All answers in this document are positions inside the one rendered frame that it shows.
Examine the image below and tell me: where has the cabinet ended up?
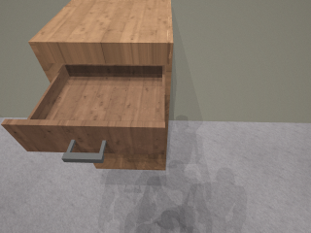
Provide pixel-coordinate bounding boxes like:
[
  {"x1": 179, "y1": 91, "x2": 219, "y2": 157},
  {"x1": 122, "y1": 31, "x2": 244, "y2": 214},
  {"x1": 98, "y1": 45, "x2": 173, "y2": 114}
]
[{"x1": 28, "y1": 0, "x2": 174, "y2": 171}]

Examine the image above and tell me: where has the drawer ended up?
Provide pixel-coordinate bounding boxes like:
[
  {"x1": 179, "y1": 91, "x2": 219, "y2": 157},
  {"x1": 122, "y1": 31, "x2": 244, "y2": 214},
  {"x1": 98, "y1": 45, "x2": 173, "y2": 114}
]
[{"x1": 1, "y1": 64, "x2": 165, "y2": 155}]

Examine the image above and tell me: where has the handle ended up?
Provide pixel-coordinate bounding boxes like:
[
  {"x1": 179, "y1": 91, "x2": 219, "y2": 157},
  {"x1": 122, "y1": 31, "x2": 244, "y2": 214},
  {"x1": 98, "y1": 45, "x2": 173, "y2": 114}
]
[{"x1": 61, "y1": 140, "x2": 107, "y2": 163}]

